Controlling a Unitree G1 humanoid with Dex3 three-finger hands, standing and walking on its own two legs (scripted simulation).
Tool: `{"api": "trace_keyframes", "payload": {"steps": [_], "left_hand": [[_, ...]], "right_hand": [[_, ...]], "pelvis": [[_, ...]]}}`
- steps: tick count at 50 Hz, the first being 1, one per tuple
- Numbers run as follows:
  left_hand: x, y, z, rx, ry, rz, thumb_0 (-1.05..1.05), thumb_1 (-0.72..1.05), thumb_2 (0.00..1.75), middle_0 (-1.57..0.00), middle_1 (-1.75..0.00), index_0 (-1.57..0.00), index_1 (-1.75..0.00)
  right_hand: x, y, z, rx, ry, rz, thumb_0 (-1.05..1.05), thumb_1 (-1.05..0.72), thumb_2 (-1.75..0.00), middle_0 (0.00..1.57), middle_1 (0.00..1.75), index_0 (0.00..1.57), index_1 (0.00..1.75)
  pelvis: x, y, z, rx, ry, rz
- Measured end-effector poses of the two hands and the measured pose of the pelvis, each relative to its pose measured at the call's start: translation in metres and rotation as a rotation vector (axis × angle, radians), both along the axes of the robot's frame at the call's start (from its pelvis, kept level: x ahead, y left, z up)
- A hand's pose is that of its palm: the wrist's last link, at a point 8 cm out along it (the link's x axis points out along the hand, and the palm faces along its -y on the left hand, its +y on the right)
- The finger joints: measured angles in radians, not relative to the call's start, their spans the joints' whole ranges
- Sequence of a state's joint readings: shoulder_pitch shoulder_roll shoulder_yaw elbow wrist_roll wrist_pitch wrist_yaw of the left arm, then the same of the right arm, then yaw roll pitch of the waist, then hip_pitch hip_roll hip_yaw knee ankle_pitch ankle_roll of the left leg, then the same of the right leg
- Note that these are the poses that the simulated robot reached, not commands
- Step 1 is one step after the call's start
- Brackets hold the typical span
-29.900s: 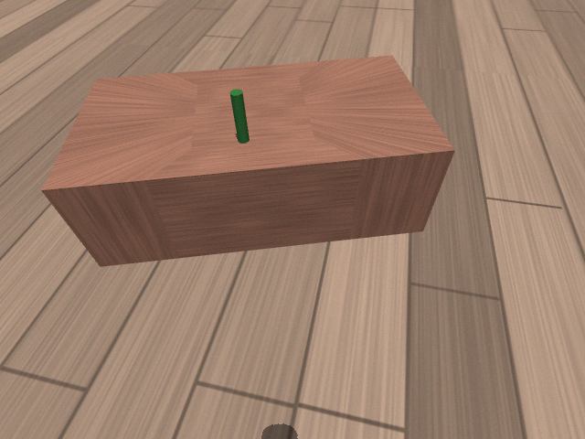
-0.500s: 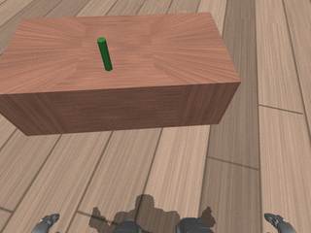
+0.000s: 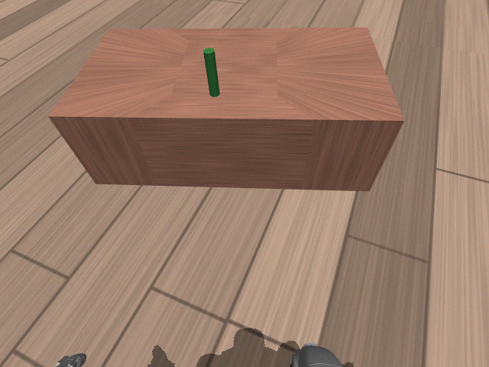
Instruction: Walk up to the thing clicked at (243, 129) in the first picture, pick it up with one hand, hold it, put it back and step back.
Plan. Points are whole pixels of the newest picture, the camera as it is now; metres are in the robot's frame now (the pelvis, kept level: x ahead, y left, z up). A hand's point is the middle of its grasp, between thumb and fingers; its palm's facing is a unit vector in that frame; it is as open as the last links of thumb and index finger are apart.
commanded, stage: step back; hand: left
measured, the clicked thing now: (212, 73) +1.15 +0.19 -0.21
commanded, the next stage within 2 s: stand in 0.90 s
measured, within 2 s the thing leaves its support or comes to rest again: neither
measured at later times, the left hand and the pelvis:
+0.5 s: hand out of the picture +0.03 +0.27 -0.13, palm faces -0.01 -0.93 -0.37, open 7.4 cm; pelvis -0.01 +0.01 +0.01, yaw -1 degrees
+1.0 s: hand (104, 351) +0.16 +0.28 -0.13, palm faces -0.07 -0.93 -0.36, open 7.4 cm; pelvis +0.03 +0.03 +0.02, yaw -4 degrees
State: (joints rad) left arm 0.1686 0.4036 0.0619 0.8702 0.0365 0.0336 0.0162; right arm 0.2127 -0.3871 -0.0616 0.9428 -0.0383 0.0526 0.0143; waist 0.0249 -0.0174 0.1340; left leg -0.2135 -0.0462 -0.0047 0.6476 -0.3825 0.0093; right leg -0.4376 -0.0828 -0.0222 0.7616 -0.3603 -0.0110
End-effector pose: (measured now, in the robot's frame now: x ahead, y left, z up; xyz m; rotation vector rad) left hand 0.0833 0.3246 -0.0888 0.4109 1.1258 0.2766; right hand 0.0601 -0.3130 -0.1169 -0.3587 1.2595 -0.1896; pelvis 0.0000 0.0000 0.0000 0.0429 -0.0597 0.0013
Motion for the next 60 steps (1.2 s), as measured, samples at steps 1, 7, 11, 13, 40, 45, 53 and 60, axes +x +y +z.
{"api": "trace_keyframes", "payload": {"steps": [1,7,11,13,40,45,53,60], "left_hand": [[-0.009,0.001,-0.001,-0.007,0.021,0.008,0.0,0.9,0.9,-0.2,-0.3,-0.2,-0.3],[-0.051,0.001,-0.006,-0.052,0.096,0.028,0.0,0.9,0.9,-0.2,-0.3,-0.2,-0.3],[-0.067,-0.011,-0.009,-0.057,0.126,0.026,0.0,0.9,0.9,-0.2,-0.3,-0.2,-0.29],[-0.072,-0.019,-0.008,-0.061,0.12,0.022,0.01,0.9,0.9,-0.2,-0.3,-0.2,-0.29],[0.035,0.002,-0.004,-0.073,0.009,-0.073,0.0,0.9,0.9,-0.2,-0.3,-0.2,-0.3],[0.061,0.005,-0.001,-0.076,-0.017,-0.086,0.0,0.9,0.9,-0.2,-0.3,-0.2,-0.3],[0.076,-0.005,0.0,-0.112,-0.009,-0.098,0.0,0.9,0.9,-0.2,-0.3,-0.2,-0.29],[0.06,-0.014,0.001,-0.135,0.019,-0.097,0.0,0.9,0.9,-0.2,-0.3,-0.2,-0.29]], "right_hand": [[-0.006,0.003,0.003,0.005,-0.006,-0.005,0.01,-0.91,-0.9,0.21,0.3,0.2,0.3],[-0.024,0.009,0.015,0.012,-0.051,-0.02,0.01,-0.9,-0.9,0.21,0.3,0.21,0.3],[-0.018,0.002,0.01,0.022,-0.094,-0.029,0.01,-0.9,-0.9,0.21,0.3,0.21,0.3],[-0.015,0.0,0.008,0.024,-0.104,-0.033,0.01,-0.9,-0.9,0.21,0.3,0.21,0.3],[0.021,0.034,0.01,0.032,-0.083,-0.077,0.01,-0.91,-0.9,0.21,0.3,0.2,0.3],[0.037,0.041,0.013,0.034,-0.107,-0.081,0.01,-0.91,-0.9,0.21,0.3,0.2,0.3],[0.045,0.044,0.026,0.023,-0.12,-0.083,0.01,-0.91,-0.9,0.21,0.3,0.2,0.3],[0.038,0.041,0.033,0.021,-0.12,-0.085,0.01,-0.91,-0.9,0.21,0.3,0.2,0.3]], "pelvis": [[-0.003,0.002,0.002,-0.011,0.002,0.0],[-0.016,-0.001,0.01,-0.023,0.005,-0.019],[-0.02,-0.007,0.007,-0.038,0.002,-0.048],[-0.022,-0.009,0.007,-0.064,-0.003,-0.043],[0.023,0.022,0.011,-0.049,0.028,-0.052],[0.031,0.029,0.013,-0.041,0.029,-0.063],[0.028,0.031,0.023,-0.042,0.018,-0.063],[0.018,0.029,0.029,-0.041,0.005,-0.059]]}}
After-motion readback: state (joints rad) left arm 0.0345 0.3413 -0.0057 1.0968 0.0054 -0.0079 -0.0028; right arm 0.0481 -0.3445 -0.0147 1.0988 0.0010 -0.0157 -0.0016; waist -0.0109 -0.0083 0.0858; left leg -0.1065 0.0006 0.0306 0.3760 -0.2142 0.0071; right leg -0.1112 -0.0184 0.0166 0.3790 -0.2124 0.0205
